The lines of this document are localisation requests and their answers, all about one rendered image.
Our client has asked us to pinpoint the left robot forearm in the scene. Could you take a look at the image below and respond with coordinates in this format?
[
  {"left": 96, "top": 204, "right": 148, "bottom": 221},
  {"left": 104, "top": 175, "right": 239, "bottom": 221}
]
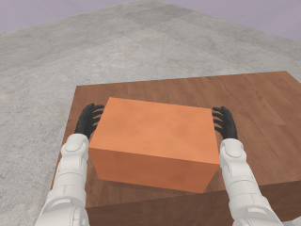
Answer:
[{"left": 35, "top": 133, "right": 89, "bottom": 226}]

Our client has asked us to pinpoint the right robot forearm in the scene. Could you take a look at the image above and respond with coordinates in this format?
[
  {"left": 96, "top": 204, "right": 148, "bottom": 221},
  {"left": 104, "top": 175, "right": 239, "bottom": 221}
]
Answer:
[{"left": 219, "top": 138, "right": 284, "bottom": 226}]

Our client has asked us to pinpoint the robot right upper arm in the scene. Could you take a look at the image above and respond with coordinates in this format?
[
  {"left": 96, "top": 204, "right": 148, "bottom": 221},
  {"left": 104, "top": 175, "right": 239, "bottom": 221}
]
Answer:
[{"left": 232, "top": 216, "right": 283, "bottom": 226}]

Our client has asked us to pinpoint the right robot hand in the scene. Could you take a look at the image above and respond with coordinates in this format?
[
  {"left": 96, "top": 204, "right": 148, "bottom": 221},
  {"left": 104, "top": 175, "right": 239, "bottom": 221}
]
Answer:
[{"left": 212, "top": 106, "right": 238, "bottom": 140}]

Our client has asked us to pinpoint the pedestal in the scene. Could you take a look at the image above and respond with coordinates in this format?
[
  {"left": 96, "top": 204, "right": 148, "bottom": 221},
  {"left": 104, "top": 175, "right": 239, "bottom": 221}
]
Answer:
[{"left": 50, "top": 71, "right": 301, "bottom": 226}]

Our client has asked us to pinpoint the robot left upper arm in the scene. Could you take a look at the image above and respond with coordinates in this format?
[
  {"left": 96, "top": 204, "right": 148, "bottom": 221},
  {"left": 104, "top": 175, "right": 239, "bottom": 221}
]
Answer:
[{"left": 36, "top": 205, "right": 90, "bottom": 226}]

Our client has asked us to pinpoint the left robot hand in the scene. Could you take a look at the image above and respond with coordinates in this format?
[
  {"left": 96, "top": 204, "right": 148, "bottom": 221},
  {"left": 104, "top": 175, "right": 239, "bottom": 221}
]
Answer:
[{"left": 74, "top": 103, "right": 104, "bottom": 139}]

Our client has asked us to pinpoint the carton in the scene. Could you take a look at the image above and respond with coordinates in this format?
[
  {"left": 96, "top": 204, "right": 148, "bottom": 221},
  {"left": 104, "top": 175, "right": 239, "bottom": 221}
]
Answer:
[{"left": 88, "top": 97, "right": 221, "bottom": 194}]

